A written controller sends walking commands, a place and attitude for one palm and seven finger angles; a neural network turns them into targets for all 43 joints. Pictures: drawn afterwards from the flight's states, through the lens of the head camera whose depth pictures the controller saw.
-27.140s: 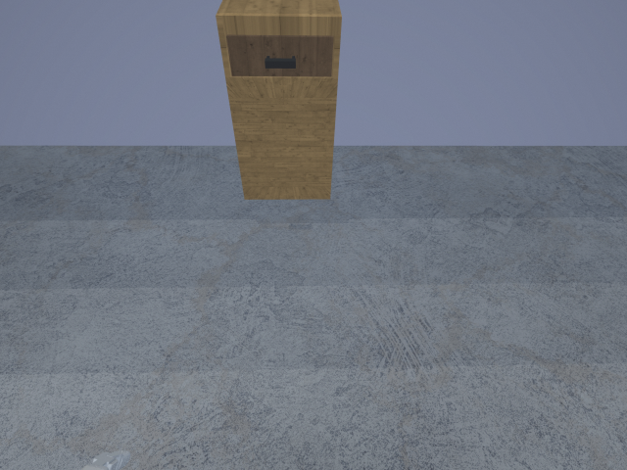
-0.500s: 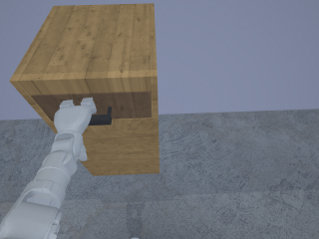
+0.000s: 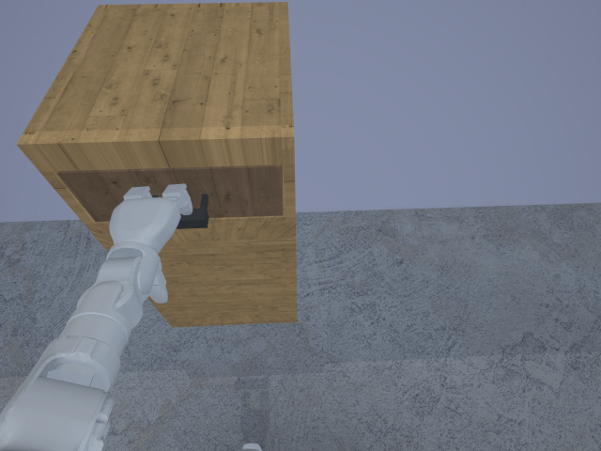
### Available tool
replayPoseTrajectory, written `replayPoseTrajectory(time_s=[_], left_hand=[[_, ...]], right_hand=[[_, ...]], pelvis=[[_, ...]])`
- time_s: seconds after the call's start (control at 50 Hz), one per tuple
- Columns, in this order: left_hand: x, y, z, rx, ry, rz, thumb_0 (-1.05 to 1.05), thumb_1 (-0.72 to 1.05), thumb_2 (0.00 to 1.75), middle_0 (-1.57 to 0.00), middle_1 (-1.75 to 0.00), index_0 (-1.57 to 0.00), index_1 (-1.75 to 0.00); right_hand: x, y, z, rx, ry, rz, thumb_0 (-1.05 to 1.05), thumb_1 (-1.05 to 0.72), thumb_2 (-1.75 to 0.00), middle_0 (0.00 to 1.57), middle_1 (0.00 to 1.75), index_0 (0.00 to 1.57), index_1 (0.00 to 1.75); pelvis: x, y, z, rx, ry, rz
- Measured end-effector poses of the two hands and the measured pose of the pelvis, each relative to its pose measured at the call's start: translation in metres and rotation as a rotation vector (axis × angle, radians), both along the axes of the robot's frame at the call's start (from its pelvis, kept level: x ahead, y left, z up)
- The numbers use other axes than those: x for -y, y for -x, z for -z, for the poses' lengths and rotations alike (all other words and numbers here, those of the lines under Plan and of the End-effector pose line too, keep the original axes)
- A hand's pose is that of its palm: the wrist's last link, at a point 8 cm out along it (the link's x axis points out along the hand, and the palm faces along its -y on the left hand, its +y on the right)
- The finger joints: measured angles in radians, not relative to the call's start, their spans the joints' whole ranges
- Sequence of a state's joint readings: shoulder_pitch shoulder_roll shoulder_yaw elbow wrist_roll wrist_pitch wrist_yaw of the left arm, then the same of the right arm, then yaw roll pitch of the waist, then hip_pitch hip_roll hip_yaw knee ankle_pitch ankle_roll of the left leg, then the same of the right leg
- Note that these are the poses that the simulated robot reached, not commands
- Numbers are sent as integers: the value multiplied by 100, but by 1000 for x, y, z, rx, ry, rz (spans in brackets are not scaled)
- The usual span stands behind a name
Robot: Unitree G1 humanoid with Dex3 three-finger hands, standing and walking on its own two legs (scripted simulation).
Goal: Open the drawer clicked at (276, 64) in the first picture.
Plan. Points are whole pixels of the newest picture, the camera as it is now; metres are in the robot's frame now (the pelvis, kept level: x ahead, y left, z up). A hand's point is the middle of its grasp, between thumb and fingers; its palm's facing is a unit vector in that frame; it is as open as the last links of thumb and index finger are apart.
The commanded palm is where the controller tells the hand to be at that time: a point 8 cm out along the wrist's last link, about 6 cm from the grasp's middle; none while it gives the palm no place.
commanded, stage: re-aim the fingers above the handle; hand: left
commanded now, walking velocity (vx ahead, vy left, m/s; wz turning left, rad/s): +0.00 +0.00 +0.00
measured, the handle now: (178, 209) +0.51 +0.23 -0.05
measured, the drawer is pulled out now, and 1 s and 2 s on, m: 0.00 0.00 0.00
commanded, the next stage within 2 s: lower the fingers behind the handle in 1.22 s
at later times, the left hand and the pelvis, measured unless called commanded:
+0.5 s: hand (185, 231) +0.43 +0.18 +0.00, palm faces -0.04 -0.09 -0.99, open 13.8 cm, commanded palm +0.41 +0.21 +0.06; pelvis +0.00 +0.01 +0.00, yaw -1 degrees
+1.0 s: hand (184, 215) +0.45 +0.18 +0.02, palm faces +0.11 -0.06 -0.99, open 13.8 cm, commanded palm +0.41 +0.21 +0.06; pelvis +0.00 +0.01 -0.01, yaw -2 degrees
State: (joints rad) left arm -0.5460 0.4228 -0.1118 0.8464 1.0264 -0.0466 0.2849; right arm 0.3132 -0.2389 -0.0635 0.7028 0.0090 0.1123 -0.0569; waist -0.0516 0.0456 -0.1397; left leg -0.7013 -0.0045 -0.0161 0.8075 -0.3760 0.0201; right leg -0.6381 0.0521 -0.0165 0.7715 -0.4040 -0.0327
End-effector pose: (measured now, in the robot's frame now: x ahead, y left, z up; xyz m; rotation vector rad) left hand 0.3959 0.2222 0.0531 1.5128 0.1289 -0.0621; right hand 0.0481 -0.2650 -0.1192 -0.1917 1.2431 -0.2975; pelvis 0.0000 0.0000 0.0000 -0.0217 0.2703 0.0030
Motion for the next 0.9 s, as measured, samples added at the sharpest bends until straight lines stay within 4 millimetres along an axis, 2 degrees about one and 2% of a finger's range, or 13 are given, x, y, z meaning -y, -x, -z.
replayPoseTrajectory(time_s=[0.06,0.12,0.22,0.32,0.42,0.48,0.52,0.62,0.68,0.72,0.76,0.82,0.9], left_hand=[[20,-7,-5,66,23,93,0,-49,30,-33,-120,-33,-120],[27,-18,-11,149,23,103,0,-49,30,-33,-120,-33,-120],[6,-29,-10,170,-56,-50,1,-49,30,-32,-120,-32,-120],[-7,-18,3,29,-63,-139,0,-49,30,-32,-120,-32,-120],[16,-9,6,-12,33,1,0,-49,30,-32,-120,-32,-120],[30,-11,-1,61,49,100,0,-49,30,-33,-120,-33,-120],[32,-17,-6,126,40,115,0,-49,30,-33,-120,-33,-120],[6,-27,-12,195,-41,-31,1,-49,30,-32,-120,-32,-120],[-12,-22,-7,115,-90,-136,1,-49,30,-32,-120,-32,-120],[-16,-16,0,40,-86,-165,0,-49,30,-32,-120,-32,-120],[-11,-11,5,-21,-48,-146,0,-49,30,-32,-120,-32,-120],[11,-7,8,-46,26,-27,0,-49,30,-32,-120,-32,-120],[42,-12,-4,72,63,146,0,-49,30,-33,-120,-33,-120]], right_hand=[[1,-4,-1,25,17,0,1,-91,-90,20,30,21,30],[0,-5,2,40,14,2,1,-91,-90,20,30,21,30],[-8,0,10,24,-29,11,1,-91,-90,20,30,20,30],[-17,8,10,-11,-68,26,1,-91,-90,20,30,21,30],[-18,7,1,-12,-32,24,1,-91,-90,20,30,21,30],[-14,3,-1,5,-6,19,1,-91,-90,20,30,21,30],[-12,0,0,15,2,16,1,-91,-90,20,30,21,30],[-11,-5,6,19,-22,9,1,-91,-90,20,30,20,30],[-13,-5,8,13,-50,12,1,-91,-90,20,30,20,30],[-15,-6,7,9,-59,12,1,-91,-90,20,30,20,30],[-16,-7,4,6,-54,7,1,-91,-90,20,30,21,30],[-15,-11,-1,14,-24,-5,1,-91,-90,20,30,21,30],[-10,-17,-3,43,7,-10,1,-91,-90,20,30,21,30]], pelvis=[[-2,2,3,-11,2,3],[-4,5,7,-28,1,13],[-7,6,10,-52,-4,35],[-8,0,3,-38,-2,35],[-9,-6,-1,-8,2,18],[-9,-5,1,-8,4,15],[-10,-3,4,-16,4,19],[-10,0,7,-39,0,34],[-10,-2,5,-39,-1,37],[-10,-3,2,-31,-1,31],[-9,-5,0,-18,0,22],[-8,-7,-2,-4,1,9],[-7,-6,2,-10,2,9]])
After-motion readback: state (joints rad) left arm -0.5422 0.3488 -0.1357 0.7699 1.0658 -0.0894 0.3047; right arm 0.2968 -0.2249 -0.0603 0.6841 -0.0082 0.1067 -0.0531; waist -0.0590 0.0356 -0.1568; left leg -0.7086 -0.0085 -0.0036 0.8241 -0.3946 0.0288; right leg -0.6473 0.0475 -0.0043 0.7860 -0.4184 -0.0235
